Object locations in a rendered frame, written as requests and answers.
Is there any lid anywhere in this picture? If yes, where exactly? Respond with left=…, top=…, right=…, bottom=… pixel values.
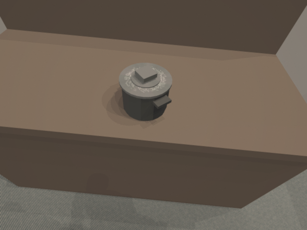
left=119, top=63, right=172, bottom=99

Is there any knob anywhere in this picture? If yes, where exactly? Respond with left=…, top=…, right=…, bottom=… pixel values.
left=135, top=66, right=157, bottom=83

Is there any pot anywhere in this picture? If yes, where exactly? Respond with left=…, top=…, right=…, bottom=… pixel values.
left=122, top=90, right=172, bottom=121

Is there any table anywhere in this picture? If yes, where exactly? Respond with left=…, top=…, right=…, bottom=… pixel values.
left=0, top=0, right=307, bottom=208

